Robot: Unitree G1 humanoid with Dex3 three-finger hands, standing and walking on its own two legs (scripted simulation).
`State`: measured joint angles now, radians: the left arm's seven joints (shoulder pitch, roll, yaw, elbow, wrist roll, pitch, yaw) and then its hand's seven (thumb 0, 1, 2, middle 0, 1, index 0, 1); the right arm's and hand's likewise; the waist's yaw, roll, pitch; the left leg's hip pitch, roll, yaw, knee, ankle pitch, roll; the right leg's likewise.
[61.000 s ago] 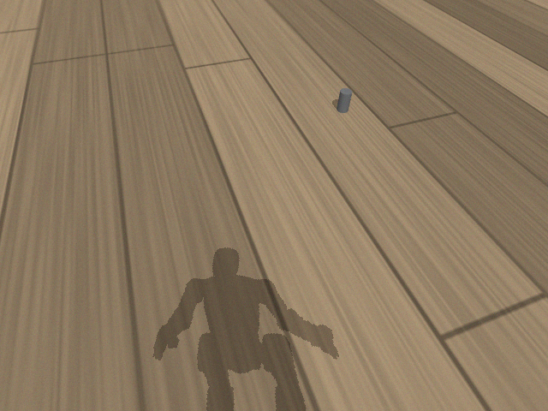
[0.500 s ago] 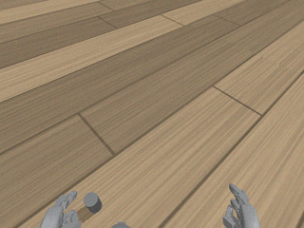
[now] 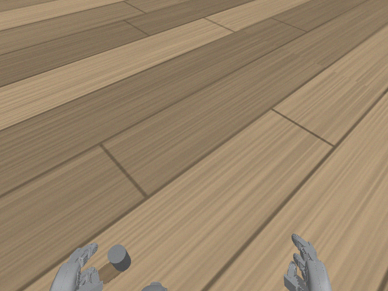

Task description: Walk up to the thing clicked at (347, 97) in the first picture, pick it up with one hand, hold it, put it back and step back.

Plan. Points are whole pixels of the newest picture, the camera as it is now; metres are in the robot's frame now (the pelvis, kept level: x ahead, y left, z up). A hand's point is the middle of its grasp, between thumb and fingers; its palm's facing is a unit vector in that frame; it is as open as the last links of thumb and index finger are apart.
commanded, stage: home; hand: left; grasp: from above
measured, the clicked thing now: (119, 258) +0.38 +0.30 -0.65
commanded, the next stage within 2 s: stand in 0.50 s
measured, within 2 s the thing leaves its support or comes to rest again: neither
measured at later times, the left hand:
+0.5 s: hand (101, 288) +0.16 +0.18 -0.04, palm faces +0.04 -0.98 -0.20, open 7.4 cm
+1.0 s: hand out of the picture +0.09 +0.24 -0.11, palm faces +0.01 -0.94 -0.34, open 7.4 cm
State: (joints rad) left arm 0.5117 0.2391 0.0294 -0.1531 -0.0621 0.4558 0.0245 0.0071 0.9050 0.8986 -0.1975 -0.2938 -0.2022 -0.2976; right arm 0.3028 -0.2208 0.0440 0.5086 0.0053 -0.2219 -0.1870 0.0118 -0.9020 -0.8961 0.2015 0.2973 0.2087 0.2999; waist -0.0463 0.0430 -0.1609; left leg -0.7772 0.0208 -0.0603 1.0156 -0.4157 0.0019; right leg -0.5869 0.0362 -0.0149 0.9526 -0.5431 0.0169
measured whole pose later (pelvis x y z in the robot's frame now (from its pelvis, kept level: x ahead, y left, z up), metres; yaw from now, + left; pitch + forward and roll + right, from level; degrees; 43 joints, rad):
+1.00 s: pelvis +0.00 +0.01 +0.04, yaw -1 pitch -1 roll +0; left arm 0.27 0.30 0.05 0.81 0.04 0.04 0.04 0.01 0.90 0.90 -0.20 -0.30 -0.20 -0.30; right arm 0.20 -0.29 -0.05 0.93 -0.05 -0.02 -0.01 0.01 -0.91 -0.90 0.20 0.30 0.21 0.30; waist 0.01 -0.01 0.03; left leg -0.38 -0.01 0.01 0.70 -0.30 0.02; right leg -0.23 -0.01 0.05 0.69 -0.43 0.03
